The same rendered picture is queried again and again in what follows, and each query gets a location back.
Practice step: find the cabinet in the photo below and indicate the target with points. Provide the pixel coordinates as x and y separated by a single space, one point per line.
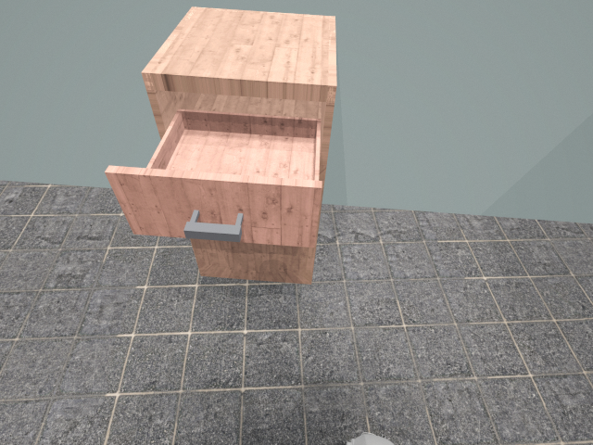
251 62

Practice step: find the handle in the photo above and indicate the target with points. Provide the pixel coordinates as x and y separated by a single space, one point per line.
213 231

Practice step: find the drawer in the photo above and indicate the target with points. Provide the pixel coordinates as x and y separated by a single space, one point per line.
222 163

